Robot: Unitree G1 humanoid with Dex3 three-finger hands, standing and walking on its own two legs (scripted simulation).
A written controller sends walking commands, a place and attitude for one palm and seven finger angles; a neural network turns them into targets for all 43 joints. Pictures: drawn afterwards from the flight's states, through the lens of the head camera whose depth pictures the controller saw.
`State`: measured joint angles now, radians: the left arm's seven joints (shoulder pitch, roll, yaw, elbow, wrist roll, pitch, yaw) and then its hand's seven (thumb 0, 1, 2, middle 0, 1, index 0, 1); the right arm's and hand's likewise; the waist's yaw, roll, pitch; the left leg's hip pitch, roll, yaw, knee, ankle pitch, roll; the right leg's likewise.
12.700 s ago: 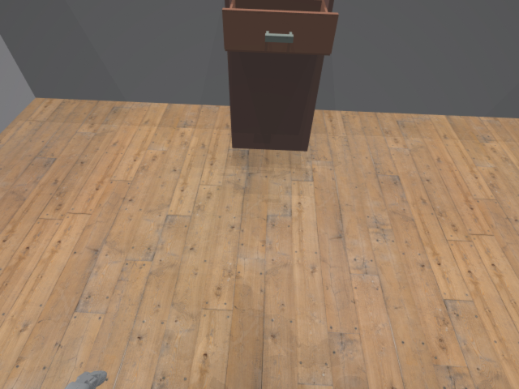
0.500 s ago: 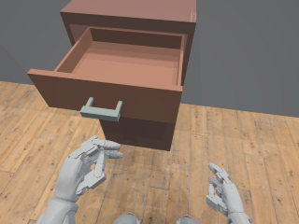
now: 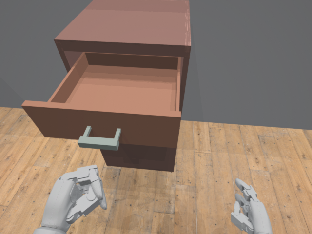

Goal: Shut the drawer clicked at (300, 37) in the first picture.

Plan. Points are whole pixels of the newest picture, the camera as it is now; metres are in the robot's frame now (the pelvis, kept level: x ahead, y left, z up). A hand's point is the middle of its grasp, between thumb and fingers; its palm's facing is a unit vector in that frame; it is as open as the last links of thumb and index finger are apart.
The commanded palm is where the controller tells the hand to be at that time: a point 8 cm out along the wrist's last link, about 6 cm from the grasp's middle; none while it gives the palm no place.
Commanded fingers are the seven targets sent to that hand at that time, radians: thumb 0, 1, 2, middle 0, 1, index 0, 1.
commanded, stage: raise the hand and make a fist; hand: left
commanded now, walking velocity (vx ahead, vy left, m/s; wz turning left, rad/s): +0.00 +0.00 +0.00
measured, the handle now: (101, 136) +0.35 +0.18 +0.06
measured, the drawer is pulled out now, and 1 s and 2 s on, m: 0.27 0.27 0.27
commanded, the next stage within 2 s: bring the fist close to the handle in 0.74 s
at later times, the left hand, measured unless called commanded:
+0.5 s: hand (79, 188) +0.17 +0.15 +0.16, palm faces -0.01 -1.00 -0.07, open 3.3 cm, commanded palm +0.13 +0.19 +0.16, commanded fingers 0.00 0.90 0.90 -1.40 -1.60 -1.40 -1.60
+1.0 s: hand (86, 193) +0.18 +0.14 +0.13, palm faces -0.01 -1.00 -0.07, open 3.3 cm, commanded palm +0.15 +0.19 +0.14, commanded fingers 0.00 0.90 0.90 -1.40 -1.60 -1.40 -1.60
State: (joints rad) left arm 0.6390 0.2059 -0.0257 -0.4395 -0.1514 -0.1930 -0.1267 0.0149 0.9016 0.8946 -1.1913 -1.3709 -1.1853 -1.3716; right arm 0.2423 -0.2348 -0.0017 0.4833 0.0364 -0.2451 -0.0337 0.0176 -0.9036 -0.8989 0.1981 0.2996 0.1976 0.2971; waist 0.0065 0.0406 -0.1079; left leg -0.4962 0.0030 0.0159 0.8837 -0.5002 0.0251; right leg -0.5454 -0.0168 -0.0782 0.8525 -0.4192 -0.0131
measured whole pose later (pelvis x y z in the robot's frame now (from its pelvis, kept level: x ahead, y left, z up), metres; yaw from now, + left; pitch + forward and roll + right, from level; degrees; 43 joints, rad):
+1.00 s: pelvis -0.01 -0.01 +0.02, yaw +1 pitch +0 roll -1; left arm 0.53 0.21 0.08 -0.40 -0.23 -0.04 -0.19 0.01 0.90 0.89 -1.40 -1.60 -1.40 -1.60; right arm 0.24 -0.24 0.06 0.58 0.05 -0.32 -0.05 0.02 -0.90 -0.90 0.20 0.30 0.20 0.30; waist 0.03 0.05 -0.05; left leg -0.29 0.01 0.00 0.69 -0.40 0.00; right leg -0.33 0.00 -0.10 0.66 -0.33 -0.03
